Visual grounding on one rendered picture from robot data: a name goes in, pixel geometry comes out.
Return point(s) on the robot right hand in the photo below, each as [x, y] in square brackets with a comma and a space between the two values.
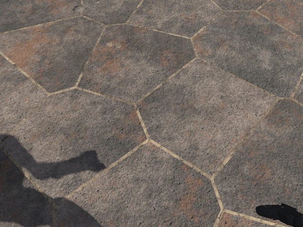
[284, 213]

